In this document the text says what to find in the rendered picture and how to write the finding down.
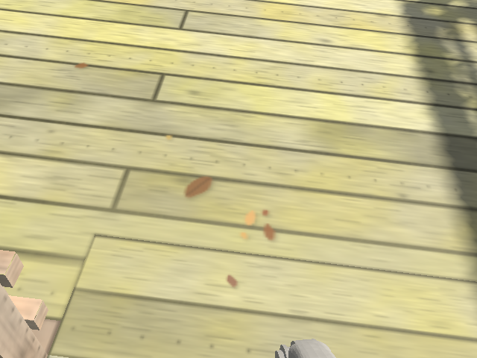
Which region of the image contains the right robot thigh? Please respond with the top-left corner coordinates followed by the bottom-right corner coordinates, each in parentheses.
top-left (275, 339), bottom-right (336, 358)

